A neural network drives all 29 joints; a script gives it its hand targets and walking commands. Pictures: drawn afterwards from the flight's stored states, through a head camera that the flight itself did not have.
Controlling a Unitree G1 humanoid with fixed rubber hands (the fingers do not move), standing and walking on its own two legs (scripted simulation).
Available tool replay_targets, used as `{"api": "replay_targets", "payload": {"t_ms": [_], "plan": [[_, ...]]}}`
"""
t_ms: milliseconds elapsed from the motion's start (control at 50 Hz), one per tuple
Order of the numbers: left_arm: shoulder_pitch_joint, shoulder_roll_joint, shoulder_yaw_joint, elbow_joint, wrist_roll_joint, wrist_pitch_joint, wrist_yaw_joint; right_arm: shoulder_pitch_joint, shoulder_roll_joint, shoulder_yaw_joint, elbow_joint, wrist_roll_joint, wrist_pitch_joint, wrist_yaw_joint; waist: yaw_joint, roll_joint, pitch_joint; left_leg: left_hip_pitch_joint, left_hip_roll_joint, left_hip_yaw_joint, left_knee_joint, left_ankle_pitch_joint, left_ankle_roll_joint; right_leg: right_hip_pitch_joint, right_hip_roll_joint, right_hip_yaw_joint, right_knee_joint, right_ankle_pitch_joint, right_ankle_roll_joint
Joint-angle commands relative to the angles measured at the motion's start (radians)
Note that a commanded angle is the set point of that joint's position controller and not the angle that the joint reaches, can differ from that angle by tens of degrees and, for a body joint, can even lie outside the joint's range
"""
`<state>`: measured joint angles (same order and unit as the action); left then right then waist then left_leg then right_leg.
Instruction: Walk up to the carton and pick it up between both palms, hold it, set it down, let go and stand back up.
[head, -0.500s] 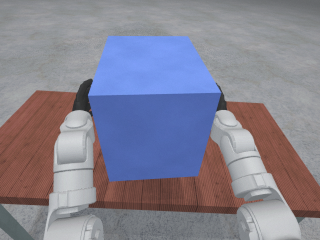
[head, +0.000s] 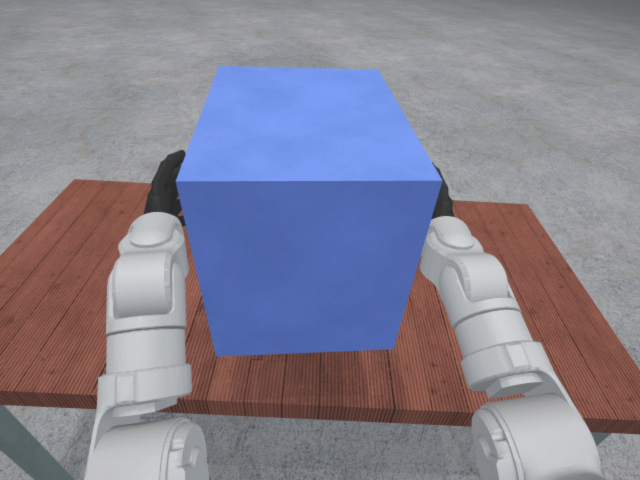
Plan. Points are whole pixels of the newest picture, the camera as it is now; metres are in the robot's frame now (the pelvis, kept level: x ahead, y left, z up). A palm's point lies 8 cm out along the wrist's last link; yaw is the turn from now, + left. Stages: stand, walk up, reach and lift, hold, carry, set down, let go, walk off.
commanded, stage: hold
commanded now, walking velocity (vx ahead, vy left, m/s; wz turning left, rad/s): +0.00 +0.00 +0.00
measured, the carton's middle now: (303, 202) +0.44 +0.00 +0.17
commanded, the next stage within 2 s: none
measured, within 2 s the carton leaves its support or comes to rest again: neither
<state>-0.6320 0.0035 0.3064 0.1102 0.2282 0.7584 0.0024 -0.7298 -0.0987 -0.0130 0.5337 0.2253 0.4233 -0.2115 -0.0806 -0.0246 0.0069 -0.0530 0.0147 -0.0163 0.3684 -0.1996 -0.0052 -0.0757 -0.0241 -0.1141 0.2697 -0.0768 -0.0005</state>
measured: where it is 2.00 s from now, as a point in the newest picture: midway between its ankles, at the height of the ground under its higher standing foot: outside the picture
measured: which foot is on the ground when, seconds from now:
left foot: down 0.00-1.00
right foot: down 0.00-1.00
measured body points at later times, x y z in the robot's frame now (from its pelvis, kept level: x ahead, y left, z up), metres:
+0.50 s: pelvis +0.00 +0.00 +0.00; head -0.04 +0.02 +0.45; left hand +0.38 +0.17 +0.20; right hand +0.38 -0.15 +0.19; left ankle +0.01 +0.12 -0.75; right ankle +0.05 -0.12 -0.75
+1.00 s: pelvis +0.00 +0.00 +0.00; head -0.04 +0.02 +0.45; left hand +0.37 +0.17 +0.20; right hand +0.38 -0.15 +0.19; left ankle +0.01 +0.12 -0.75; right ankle +0.05 -0.12 -0.75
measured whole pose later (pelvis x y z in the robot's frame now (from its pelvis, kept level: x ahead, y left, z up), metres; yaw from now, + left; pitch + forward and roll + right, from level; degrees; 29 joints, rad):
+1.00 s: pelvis +0.00 +0.00 +0.00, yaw +0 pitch -7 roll -1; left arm -0.62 0.01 0.31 0.08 0.23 0.77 -0.02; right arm -0.71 -0.07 -0.04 0.49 0.21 0.44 -0.22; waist -0.07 -0.03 0.01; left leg -0.06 0.01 -0.02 0.36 -0.19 -0.01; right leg -0.09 -0.03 -0.11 0.28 -0.08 0.00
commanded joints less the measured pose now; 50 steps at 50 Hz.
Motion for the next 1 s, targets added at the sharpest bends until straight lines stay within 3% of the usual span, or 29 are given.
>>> {"api": "replay_targets", "payload": {"t_ms": [0, 120, 200, 400, 540, 660, 740, 820, 900, 980], "plan": [[-0.755, -0.595, -0.541, -0.155, -0.164, -0.077, -0.145, -0.877, 0.693, 0.4, -0.486, 0.119, -0.077, 0.099, 0.011, 0.043, -0.512, -0.071, -0.081, 0.004, -0.053, 0.242, -0.016, 0.338, 0.076, 0.064, 0.034, 0.17, 0.03], [-0.797, -0.604, -0.59, -0.216, -0.189, -0.081, -0.133, -0.859, 0.704, 0.399, -0.492, 0.12, -0.068, 0.104, -0.004, 0.067, -0.54, -0.047, -0.076, -0.002, -0.043, 0.251, -0.025, 0.304, 0.078, 0.06, 0.042, 0.157, 0.026], [-0.781, -0.59, -0.566, -0.187, -0.179, -0.072, -0.14, -0.858, 0.709, 0.392, -0.481, 0.108, -0.06, 0.101, 0.003, 0.049, -0.514, -0.077, -0.078, 0.005, -0.061, 0.197, -0.011, 0.312, 0.07, 0.063, 0.036, 0.137, 0.03], [-0.763, -0.592, -0.554, -0.164, -0.163, -0.068, -0.157, -0.827, 0.676, 0.37, -0.438, 0.1, -0.054, 0.101, -0.016, 0.074, -0.486, -0.058, -0.074, 0.001, -0.064, 0.223, -0.032, 0.314, 0.076, 0.053, 0.031, 0.129, 0.021], [-0.755, -0.61, -0.599, -0.225, -0.187, -0.078, -0.143, -0.836, 0.677, 0.41, -0.517, 0.122, -0.068, 0.104, -0.012, 0.078, -0.555, -0.007, -0.072, -0.006, -0.027, 0.342, -0.047, 0.321, 0.09, 0.047, 0.043, 0.198, 0.019], [-0.743, -0.592, -0.554, -0.189, -0.156, -0.065, -0.15, -0.824, 0.681, 0.386, -0.464, 0.102, -0.061, 0.109, 0.004, 0.06, -0.464, -0.067, -0.068, 0.003, -0.072, 0.212, -0.025, 0.308, 0.081, 0.048, 0.031, 0.095, 0.019], [-0.75, -0.607, -0.576, -0.202, -0.17, -0.064, -0.148, -0.858, 0.689, 0.396, -0.506, 0.11, -0.074, 0.109, 0.006, 0.074, -0.516, -0.053, -0.071, 0.005, -0.052, 0.259, -0.027, 0.317, 0.082, 0.049, 0.039, 0.139, 0.019], [-0.773, -0.609, -0.598, -0.224, -0.186, -0.076, -0.139, -0.838, 0.684, 0.393, -0.497, 0.109, -0.067, 0.106, -0.015, 0.085, -0.527, -0.021, -0.071, 0.001, -0.041, 0.28, -0.039, 0.292, 0.083, 0.049, 0.037, 0.149, 0.019], [-0.771, -0.586, -0.552, -0.166, -0.166, -0.072, -0.147, -0.852, 0.695, 0.374, -0.462, 0.084, -0.065, 0.112, 0.005, 0.053, -0.481, -0.09, -0.073, 0.01, -0.081, 0.159, -0.011, 0.303, 0.072, 0.052, 0.03, 0.075, 0.025], [-0.771, -0.593, -0.56, -0.17, -0.172, -0.074, -0.144, -0.855, 0.691, 0.385, -0.464, 0.099, -0.069, 0.109, 0.003, 0.068, -0.513, -0.069, -0.074, 0.007, -0.062, 0.215, -0.021, 0.319, 0.076, 0.053, 0.035, 0.118, 0.022]]}}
